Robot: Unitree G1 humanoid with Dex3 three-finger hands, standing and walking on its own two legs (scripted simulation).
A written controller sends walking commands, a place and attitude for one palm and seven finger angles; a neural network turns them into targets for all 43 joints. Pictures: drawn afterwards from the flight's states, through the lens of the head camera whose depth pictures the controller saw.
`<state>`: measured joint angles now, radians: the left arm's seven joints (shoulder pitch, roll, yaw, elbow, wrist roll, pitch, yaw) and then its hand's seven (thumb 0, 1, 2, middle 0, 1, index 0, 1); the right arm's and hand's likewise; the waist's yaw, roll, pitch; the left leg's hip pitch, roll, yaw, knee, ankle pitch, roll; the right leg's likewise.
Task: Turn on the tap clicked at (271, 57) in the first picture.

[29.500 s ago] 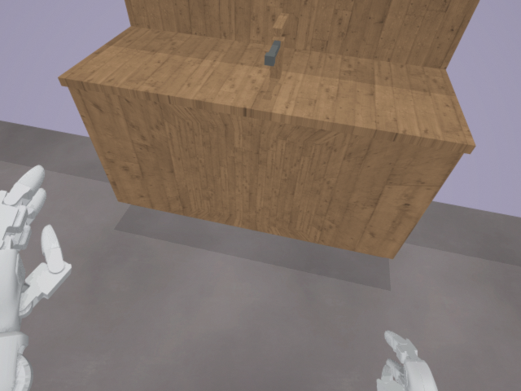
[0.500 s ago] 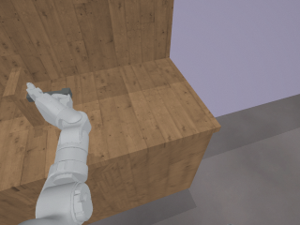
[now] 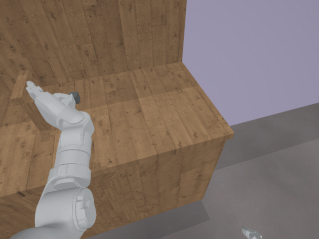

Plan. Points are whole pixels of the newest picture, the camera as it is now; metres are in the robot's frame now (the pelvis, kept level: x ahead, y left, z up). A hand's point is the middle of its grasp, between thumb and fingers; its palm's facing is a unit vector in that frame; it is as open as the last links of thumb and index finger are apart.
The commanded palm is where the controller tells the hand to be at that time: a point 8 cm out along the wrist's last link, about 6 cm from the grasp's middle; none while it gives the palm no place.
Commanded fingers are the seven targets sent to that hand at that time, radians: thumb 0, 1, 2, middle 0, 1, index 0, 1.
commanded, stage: lift the hand up off the lever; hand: left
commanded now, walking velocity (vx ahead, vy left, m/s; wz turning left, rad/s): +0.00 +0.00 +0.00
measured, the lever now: (74, 97) +0.50 +0.29 +0.08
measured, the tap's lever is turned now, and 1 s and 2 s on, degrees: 80 80 80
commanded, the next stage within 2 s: draw the hand back beside the body in 0.58 s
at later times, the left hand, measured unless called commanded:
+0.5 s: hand (66, 95) +0.42 +0.25 +0.16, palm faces +0.82 -0.57 -0.03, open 7.8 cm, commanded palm +0.37 +0.27 +0.16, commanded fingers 0.00 0.90 0.90 -0.15 -0.15 -0.15 -0.15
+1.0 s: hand (69, 116) +0.36 +0.23 +0.15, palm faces +0.36 -0.92 -0.16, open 7.7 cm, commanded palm +0.32 +0.26 +0.17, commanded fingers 0.00 0.90 0.90 -0.17 -0.20 -0.17 -0.20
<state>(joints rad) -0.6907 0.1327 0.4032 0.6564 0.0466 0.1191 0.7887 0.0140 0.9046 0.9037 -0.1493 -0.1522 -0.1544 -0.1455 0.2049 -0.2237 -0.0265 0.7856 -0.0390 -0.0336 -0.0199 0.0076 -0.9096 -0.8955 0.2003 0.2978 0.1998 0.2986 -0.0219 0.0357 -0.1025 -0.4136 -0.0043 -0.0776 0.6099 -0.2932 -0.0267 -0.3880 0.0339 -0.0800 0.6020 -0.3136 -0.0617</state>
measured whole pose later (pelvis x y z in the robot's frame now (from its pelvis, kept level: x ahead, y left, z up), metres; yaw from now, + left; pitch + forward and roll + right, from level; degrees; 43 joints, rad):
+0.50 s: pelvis +0.01 +0.01 +0.01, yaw -1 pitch +4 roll +0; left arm -0.62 0.10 0.38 0.50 0.02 0.22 0.77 0.01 0.90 0.90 -0.15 -0.15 -0.15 -0.15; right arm 0.19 -0.22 -0.03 0.79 -0.03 -0.05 -0.02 0.01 -0.91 -0.90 0.20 0.30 0.20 0.30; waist 0.00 0.03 -0.09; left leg -0.34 -0.01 -0.06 0.56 -0.29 -0.01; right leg -0.31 0.02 -0.06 0.55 -0.31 -0.05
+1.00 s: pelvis +0.01 +0.01 +0.01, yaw -4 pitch -2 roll +0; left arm -0.16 0.30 0.27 0.20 -0.11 0.10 0.17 0.01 0.90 0.90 -0.17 -0.18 -0.17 -0.17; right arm 0.21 -0.22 0.01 0.66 0.04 0.00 -0.07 0.01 -0.91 -0.90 0.20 0.30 0.20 0.30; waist -0.01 0.05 -0.03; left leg -0.15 0.01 0.00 0.45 -0.26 -0.01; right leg -0.16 0.05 0.00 0.46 -0.26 -0.05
